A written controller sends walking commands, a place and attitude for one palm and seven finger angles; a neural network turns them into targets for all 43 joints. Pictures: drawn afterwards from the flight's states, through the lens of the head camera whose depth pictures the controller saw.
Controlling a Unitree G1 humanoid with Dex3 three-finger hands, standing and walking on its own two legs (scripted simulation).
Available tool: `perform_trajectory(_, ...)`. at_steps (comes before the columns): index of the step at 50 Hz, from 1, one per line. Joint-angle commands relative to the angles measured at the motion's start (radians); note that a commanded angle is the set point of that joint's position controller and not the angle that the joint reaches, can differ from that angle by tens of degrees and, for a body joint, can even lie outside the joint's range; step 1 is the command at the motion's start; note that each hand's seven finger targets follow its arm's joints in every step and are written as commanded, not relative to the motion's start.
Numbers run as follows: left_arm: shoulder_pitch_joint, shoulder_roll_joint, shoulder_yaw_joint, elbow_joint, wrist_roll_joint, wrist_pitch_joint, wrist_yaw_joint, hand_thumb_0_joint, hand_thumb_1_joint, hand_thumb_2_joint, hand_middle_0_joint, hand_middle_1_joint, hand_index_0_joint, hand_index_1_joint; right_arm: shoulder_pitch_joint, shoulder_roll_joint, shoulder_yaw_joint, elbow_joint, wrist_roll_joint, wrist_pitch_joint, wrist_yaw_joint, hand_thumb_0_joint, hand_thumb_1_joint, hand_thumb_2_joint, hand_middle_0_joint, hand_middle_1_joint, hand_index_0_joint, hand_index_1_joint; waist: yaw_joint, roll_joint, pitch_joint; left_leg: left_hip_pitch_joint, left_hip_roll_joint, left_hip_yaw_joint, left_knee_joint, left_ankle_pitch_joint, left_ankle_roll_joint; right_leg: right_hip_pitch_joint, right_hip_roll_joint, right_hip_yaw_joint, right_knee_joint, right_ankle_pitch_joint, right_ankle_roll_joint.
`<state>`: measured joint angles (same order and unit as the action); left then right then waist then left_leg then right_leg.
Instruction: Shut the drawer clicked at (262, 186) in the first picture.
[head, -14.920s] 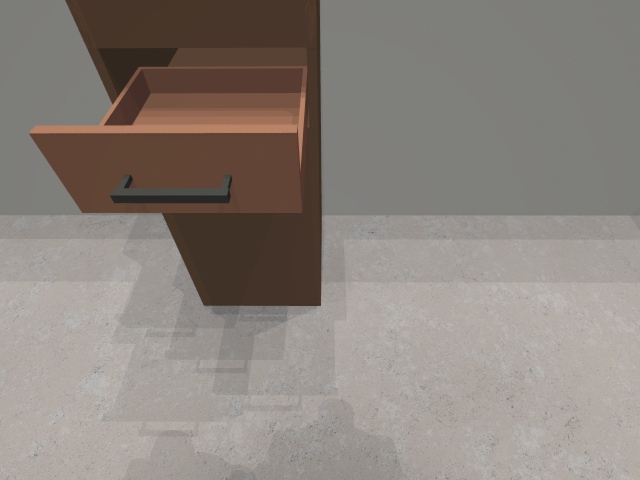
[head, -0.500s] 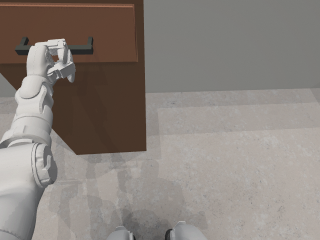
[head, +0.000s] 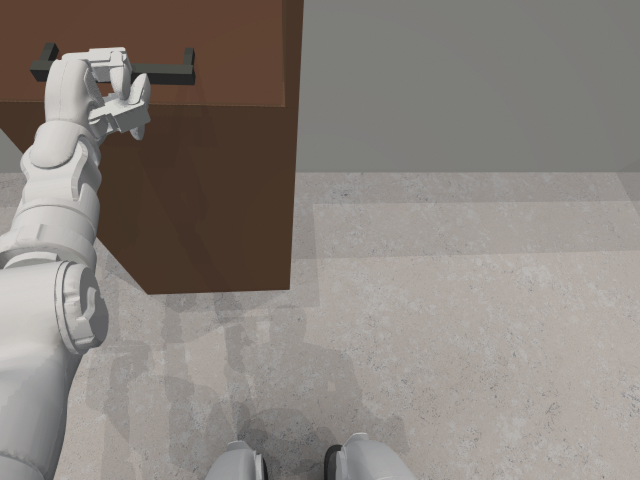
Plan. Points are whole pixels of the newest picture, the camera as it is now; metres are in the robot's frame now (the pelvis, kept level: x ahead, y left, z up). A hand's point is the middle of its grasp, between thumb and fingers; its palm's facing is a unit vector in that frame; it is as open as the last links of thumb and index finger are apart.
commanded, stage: pull the fist back off the drawer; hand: left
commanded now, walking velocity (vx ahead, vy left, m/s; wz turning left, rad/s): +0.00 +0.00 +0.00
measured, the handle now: (118, 63) +0.60 +0.19 +0.12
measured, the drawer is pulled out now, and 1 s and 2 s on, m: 0.00 0.00 0.00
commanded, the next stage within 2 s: draw the hand back to the body in 0.56 s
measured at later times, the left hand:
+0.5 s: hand (151, 111) +0.52 +0.15 +0.12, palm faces -0.01 -1.00 +0.00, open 3.0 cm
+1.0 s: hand (100, 163) +0.43 +0.18 +0.13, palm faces +0.00 -1.00 -0.01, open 3.3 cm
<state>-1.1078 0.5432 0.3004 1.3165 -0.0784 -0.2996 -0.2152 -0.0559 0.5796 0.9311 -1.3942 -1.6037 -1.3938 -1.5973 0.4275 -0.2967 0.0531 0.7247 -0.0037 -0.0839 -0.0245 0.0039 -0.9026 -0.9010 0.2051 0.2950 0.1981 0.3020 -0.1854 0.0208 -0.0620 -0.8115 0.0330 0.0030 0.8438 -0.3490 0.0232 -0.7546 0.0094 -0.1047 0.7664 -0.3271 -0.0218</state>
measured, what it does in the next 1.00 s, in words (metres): shifts its weight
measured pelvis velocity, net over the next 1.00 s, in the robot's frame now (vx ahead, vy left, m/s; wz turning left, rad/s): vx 0.05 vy -0.01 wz -0.03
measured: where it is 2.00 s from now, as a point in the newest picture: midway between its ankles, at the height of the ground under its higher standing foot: outside the picture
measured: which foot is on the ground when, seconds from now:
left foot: down 0.00-1.00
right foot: down 0.00-1.00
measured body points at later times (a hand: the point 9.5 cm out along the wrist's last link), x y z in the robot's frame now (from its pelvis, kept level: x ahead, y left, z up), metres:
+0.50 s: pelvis +0.02 +0.00 +0.01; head +0.11 +0.00 +0.45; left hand +0.52 +0.20 +0.12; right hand +0.02 -0.26 -0.11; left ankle +0.02 +0.10 -0.70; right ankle +0.02 -0.11 -0.70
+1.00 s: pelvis +0.05 -0.01 +0.03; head +0.09 -0.02 +0.48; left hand +0.43 +0.24 +0.14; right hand +0.16 -0.27 -0.08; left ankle +0.02 +0.10 -0.70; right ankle +0.02 -0.11 -0.70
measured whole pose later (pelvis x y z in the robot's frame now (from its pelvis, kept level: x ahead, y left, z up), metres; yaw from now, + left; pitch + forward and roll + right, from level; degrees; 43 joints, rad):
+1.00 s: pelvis +0.05 -0.01 +0.03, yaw -2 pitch +8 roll -1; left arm -0.32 0.32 0.31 0.49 -0.24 -0.15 -0.25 0.02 0.90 0.90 -1.39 -1.60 -1.39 -1.60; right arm 0.31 -0.28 0.02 0.58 0.06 0.00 -0.02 0.01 -0.90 -0.90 0.20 0.29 0.20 0.30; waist -0.05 0.04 -0.08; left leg -0.41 0.03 0.05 0.64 -0.37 0.01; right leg -0.39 0.02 -0.05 0.61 -0.35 -0.02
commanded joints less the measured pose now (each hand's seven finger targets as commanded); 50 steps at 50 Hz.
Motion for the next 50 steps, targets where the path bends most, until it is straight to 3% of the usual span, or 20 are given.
perform_trajectory(1, -0.637, 0.135, 0.009, -0.26, -0.025, -0.068, 0.039, 0.0, 0.9, 0.9, -1.4, -1.6, -1.4, -1.6, 0.187, -0.179, -0.066, -0.026, -0.003, -0.012, -0.004, 0.0, -0.9, -0.9, 0.2, 0.3, 0.2, 0.3, -0.101, 0.141, -0.401, 0.411, -0.003, -0.082, -0.108, 0.09, 0.009, 0.01, 0.03, 0.075, -0.114, 0.04, 0.008)
perform_trajectory(6, -0.592, 0.104, 0.007, -0.286, -0.016, -0.079, 0.052, 0.0, 0.9, 0.9, -1.4, -1.6, -1.4, -1.6, 0.179, -0.176, -0.074, -0.044, -0.008, 0.002, 0.009, 0.0, -0.9, -0.9, 0.2, 0.3, 0.2, 0.3, -0.081, 0.146, -0.419, 0.444, -0.004, -0.092, -0.109, 0.104, 0.005, 0.002, 0.03, 0.068, -0.102, 0.047, 0.003)
perform_trajectory(9, -0.516, 0.131, 0.042, -0.282, -0.016, -0.082, 0.054, 0.0, 0.9, 0.9, -1.4, -1.6, -1.4, -1.6, 0.177, -0.177, -0.076, -0.055, -0.008, 0.014, 0.014, 0.0, -0.9, -0.9, 0.2, 0.3, 0.2, 0.3, -0.057, 0.105, -0.428, 0.432, -0.005, -0.085, -0.108, 0.127, 0.008, 0.043, 0.032, 0.068, -0.1, 0.066, 0.0)
perform_trajectory(13, -0.439, 0.12, 0.044, -0.292, -0.018, -0.081, 0.047, 0.0, 0.9, 0.9, -1.4, -1.6, -1.4, -1.6, 0.155, -0.167, -0.077, -0.077, 0.001, 0.028, 0.016, 0.0, -0.9, -0.9, 0.2, 0.3, 0.2, 0.3, -0.029, 0.086, -0.391, 0.405, -0.007, -0.071, -0.121, 0.12, 0.007, 0.078, 0.032, 0.069, -0.101, 0.069, -0.002)
perform_trajectory(15, -0.404, 0.113, 0.052, -0.34, -0.024, -0.091, 0.048, 0.0, 0.9, 0.9, -1.4, -1.6, -1.4, -1.6, 0.145, -0.163, -0.079, -0.089, 0.002, 0.033, 0.018, 0.0, -0.9, -0.9, 0.2, 0.3, 0.2, 0.3, -0.014, 0.11, -0.431, 0.445, -0.008, -0.064, -0.117, 0.164, 0.006, 0.096, 0.032, 0.071, -0.098, 0.103, -0.002)
perform_trajectory(17, -0.339, 0.131, 0.073, -0.333, -0.028, -0.089, 0.048, 0.0, 0.9, 0.9, -1.4, -1.6, -1.4, -1.6, 0.137, -0.158, -0.078, -0.101, 0.006, 0.041, 0.017, 0.0, -0.9, -0.9, 0.2, 0.3, 0.2, 0.3, 0.003, 0.06, -0.41, 0.409, -0.009, -0.051, -0.125, 0.172, 0.009, 0.148, 0.033, 0.072, -0.1, 0.128, -0.001)
perform_trajectory(19, -0.268, 0.111, 0.072, -0.379, -0.032, -0.095, 0.043, 0.0, 0.9, 0.9, -1.4, -1.6, -1.4, -1.6, 0.124, -0.15, -0.082, -0.12, 0.009, 0.047, 0.019, 0.0, -0.9, -0.9, 0.2, 0.3, 0.2, 0.3, 0.025, 0.086, -0.438, 0.435, -0.013, -0.036, -0.12, 0.23, 0.01, 0.182, 0.034, 0.076, -0.093, 0.191, -0.003)
perform_trajectory(21, -0.2, 0.143, 0.109, -0.416, -0.039, -0.096, 0.042, 0.0, 0.9, 0.9, -1.4, -1.6, -1.4, -1.6, 0.115, -0.147, -0.085, -0.133, 0.013, 0.056, 0.018, 0.0, -0.9, -0.9, 0.2, 0.3, 0.2, 0.3, 0.048, 0.049, -0.45, 0.425, -0.014, -0.024, -0.124, 0.267, 0.011, 0.242, 0.033, 0.081, -0.092, 0.248, 0.0)
perform_trajectory(23, -0.129, 0.127, 0.101, -0.466, -0.044, -0.095, 0.033, 0.0, 0.9, 0.9, -1.4, -1.6, -1.4, -1.6, 0.091, -0.136, -0.085, -0.156, 0.019, 0.063, 0.018, 0.0, -0.9, -0.9, 0.2, 0.3, 0.2, 0.3, 0.066, 0.05, -0.451, 0.419, -0.018, -0.007, -0.13, 0.292, 0.013, 0.295, 0.032, 0.086, -0.092, 0.303, -0.001)
perform_trajectory(25, -0.121, 0.119, 0.09, -0.478, -0.047, -0.088, 0.026, 0.0, 0.9, 0.9, -1.4, -1.6, -1.4, -1.6, 0.082, -0.132, -0.084, -0.156, 0.026, 0.072, 0.014, 0.0, -0.9, -0.9, 0.2, 0.3, 0.2, 0.3, 0.055, 0.03, -0.407, 0.411, -0.017, 0.001, -0.132, 0.312, 0.017, 0.302, 0.032, 0.089, -0.098, 0.338, 0.002)
perform_trajectory(27, -0.134, 0.105, 0.079, -0.496, -0.051, -0.082, 0.026, 0.0, 0.9, 0.9, -1.4, -1.6, -1.4, -1.6, 0.072, -0.13, -0.086, -0.154, 0.031, 0.077, 0.01, 0.0, -0.9, -0.9, 0.2, 0.3, 0.2, 0.3, 0.051, 0.055, -0.376, 0.42, -0.017, 0.002, -0.135, 0.304, 0.015, 0.282, 0.029, 0.088, -0.102, 0.327, 0.002)
perform_trajectory(33, -0.123, 0.087, 0.076, -0.526, -0.069, -0.08, 0.022, 0.0, 0.9, 0.9, -1.4, -1.6, -1.4, -1.6, 0.062, -0.128, -0.09, -0.139, 0.029, 0.075, 0.003, 0.0, -0.9, -0.9, 0.2, 0.3, 0.2, 0.3, 0.051, 0.043, -0.412, 0.47, -0.018, 0.001, -0.127, 0.376, 0.014, 0.311, 0.026, 0.091, -0.099, 0.398, 0.004)
perform_trajectory(34, -0.069, 0.112, 0.098, -0.554, -0.073, -0.08, 0.017, 0.0, 0.9, 0.9, -1.4, -1.6, -1.4, -1.6, 0.057, -0.13, -0.093, -0.146, 0.029, 0.077, 0.004, 0.0, -0.9, -0.9, 0.2, 0.3, 0.2, 0.3, 0.071, 0.041, -0.433, 0.473, -0.021, 0.005, -0.125, 0.402, 0.016, 0.348, 0.025, 0.095, -0.097, 0.432, 0.002)
perform_trajectory(37, 0.111, 0.09, 0.097, -0.699, -0.101, -0.059, -0.008, 0.0, 0.9, 0.9, -1.4, -1.6, -1.4, -1.6, 0.013, -0.116, -0.093, -0.197, 0.04, 0.074, 0.009, 0.0, -0.9, -0.9, 0.2, 0.3, 0.2, 0.3, 0.118, 0.065, -0.502, 0.524, -0.022, 0.013, -0.144, 0.499, 0.015, 0.452, 0.017, 0.097, -0.103, 0.536, 0.001)
perform_trajectory(39, 0.264, 0.082, 0.104, -0.745, -0.129, -0.02, -0.024, 0.0, 0.9, 0.9, -1.4, -1.6, -1.4, -1.6, -0.01, -0.118, -0.091, -0.226, 0.047, 0.074, 0.009, 0.0, -0.9, -0.9, 0.2, 0.3, 0.2, 0.3, 0.134, 0.002, -0.467, 0.493, -0.024, 0.023, -0.163, 0.511, 0.021, 0.517, 0.015, 0.096, -0.116, 0.598, 0.004)
perform_trajectory(41, 0.307, 0.042, 0.071, -0.83, -0.149, 0.02, -0.039, 0.0, 0.9, 0.9, -1.4, -1.6, -1.4, -1.6, -0.045, -0.111, -0.088, -0.243, 0.059, 0.072, 0.007, 0.0, -0.9, -0.9, 0.2, 0.3, 0.2, 0.3, 0.129, 0.009, -0.392, 0.492, -0.022, 0.031, -0.19, 0.498, 0.022, 0.518, 0.01, 0.09, -0.139, 0.614, 0.01)
perform_trajectory(43, 0.368, 0.025, 0.068, -0.937, -0.172, 0.047, -0.043, 0.0, 0.9, 0.9, -1.4, -1.6, -1.4, -1.6, -0.075, -0.108, -0.091, -0.258, 0.064, 0.063, 0.003, 0.0, -0.9, -0.9, 0.2, 0.3, 0.2, 0.3, 0.134, 0.013, -0.384, 0.52, -0.024, 0.034, -0.205, 0.489, 0.024, 0.534, 0.007, 0.089, -0.158, 0.613, 0.012)
perform_trajectory(44, 0.383, 0.056, 0.091, -0.992, -0.176, 0.055, -0.04, 0.0, 0.9, 0.9, -1.4, -1.6, -1.4, -1.6, -0.086, -0.111, -0.091, -0.263, 0.063, 0.057, 0.0, 0.0, -0.9, -0.9, 0.2, 0.3, 0.2, 0.3, 0.141, 0.018, -0.386, 0.535, -0.025, 0.035, -0.205, 0.502, 0.026, 0.552, 0.005, 0.092, -0.159, 0.63, 0.012)
perform_trajectory(47, 0.432, -0.011, 0.044, -1.086, -0.189, 0.085, -0.04, 0.0, 0.9, 0.9, -1.4, -1.6, -1.4, -1.6, -0.123, -0.096, -0.083, -0.264, 0.066, 0.033, -0.008, 0.0, -0.9, -0.9, 0.2, 0.3, 0.2, 0.3, 0.13, 0.041, -0.333, 0.577, -0.023, 0.029, -0.229, 0.482, 0.021, 0.524, 0.006, 0.082, -0.185, 0.584, 0.014)
perform_trajectory(50, 0.467, 0.01, 0.053, -1.154, -0.189, 0.107, -0.038, 0.0, 0.9, 0.9, -1.4, -1.6, -1.4, -1.6, -0.153, -0.101, -0.079, -0.256, 0.065, 0.014, -0.02, 0.0, -0.9, -0.9, 0.2, 0.3, 0.2, 0.3, 0.135, 0.049, -0.302, 0.599, -0.023, 0.016, -0.248, 0.447, 0.018, 0.517, 0.006, 0.077, -0.197, 0.524, 0.007)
